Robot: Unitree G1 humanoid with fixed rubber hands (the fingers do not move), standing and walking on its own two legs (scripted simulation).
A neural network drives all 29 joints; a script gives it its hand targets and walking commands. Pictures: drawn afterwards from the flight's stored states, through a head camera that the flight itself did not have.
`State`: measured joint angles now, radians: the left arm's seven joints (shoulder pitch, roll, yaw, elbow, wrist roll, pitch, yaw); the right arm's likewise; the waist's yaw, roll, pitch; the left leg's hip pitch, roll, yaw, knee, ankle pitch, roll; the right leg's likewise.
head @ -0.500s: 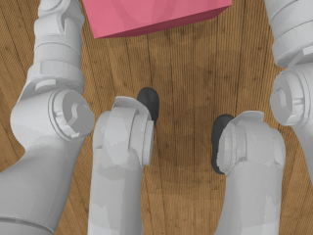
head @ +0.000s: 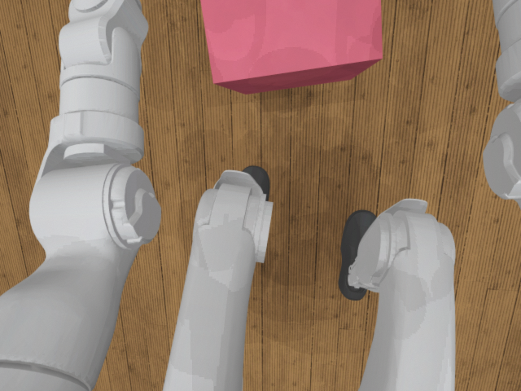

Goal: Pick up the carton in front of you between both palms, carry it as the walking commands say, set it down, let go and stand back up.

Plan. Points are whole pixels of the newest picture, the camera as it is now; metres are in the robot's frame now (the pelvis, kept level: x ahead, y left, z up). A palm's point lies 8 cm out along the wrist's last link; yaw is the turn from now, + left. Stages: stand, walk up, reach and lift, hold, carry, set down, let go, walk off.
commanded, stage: set down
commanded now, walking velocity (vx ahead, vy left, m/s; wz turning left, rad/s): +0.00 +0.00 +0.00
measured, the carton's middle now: (289, 13) +0.55 +0.10 -0.31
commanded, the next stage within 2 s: let go in 0.68 s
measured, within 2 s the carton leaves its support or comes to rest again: neither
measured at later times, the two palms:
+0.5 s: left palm out of the picture +0.53 +0.28 +0.03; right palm out of the picture +0.64 -0.10 +0.03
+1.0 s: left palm out of the picture +0.47 +0.26 +0.14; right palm out of the picture +0.54 -0.13 +0.14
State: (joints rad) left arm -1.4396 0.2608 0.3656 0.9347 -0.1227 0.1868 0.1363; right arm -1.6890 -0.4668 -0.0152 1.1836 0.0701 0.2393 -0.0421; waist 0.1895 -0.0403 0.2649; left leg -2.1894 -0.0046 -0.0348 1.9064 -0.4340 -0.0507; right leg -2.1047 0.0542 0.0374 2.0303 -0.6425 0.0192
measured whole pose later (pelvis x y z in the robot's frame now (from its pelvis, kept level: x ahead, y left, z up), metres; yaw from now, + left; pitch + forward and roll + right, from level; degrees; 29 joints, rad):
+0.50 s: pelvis +0.03 +0.00 +0.12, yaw -1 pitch +50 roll +0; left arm -1.21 0.21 0.42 0.70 -0.07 0.28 0.09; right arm -1.49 -0.43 -0.11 1.00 -0.01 0.31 0.01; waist 0.18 -0.05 0.01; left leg -1.95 0.00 -0.04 1.45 -0.36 -0.04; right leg -1.88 0.06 0.05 1.54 -0.53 0.02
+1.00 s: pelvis +0.06 +0.02 +0.25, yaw -3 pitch +42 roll -2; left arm -0.75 0.15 0.36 0.58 0.12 0.20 -0.08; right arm -0.94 -0.16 -0.29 0.72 -0.17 0.23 -0.08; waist 0.13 -0.02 -0.05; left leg -1.44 0.02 -0.03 0.94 -0.23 -0.01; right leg -1.36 0.07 0.08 0.97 -0.34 0.04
